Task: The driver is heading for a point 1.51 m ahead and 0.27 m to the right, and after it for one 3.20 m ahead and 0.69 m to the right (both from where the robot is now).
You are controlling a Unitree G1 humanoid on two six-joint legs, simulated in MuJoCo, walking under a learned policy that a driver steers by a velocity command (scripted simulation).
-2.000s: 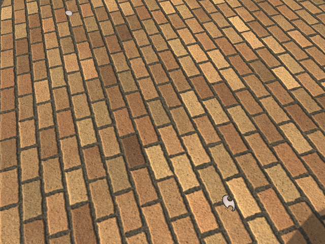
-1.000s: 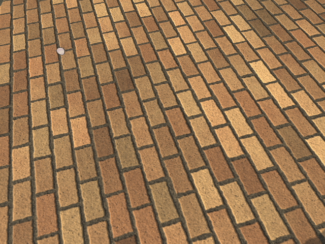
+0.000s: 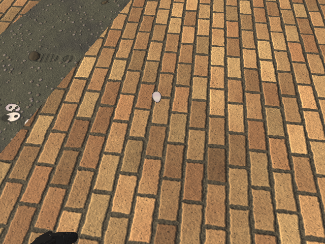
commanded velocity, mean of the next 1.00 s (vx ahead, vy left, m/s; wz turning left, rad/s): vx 0.50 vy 0.00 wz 0.03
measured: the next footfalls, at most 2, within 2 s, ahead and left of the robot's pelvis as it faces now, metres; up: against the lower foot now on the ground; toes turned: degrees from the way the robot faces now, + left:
left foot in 0.50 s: +0.45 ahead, +0.14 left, +0.00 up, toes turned +2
right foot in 1.02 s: +0.75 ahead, -0.11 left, +0.00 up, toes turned -3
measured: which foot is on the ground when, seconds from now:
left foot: up 0.00-0.48, down 0.50-1.00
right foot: down 0.00-0.52, up 0.54-1.00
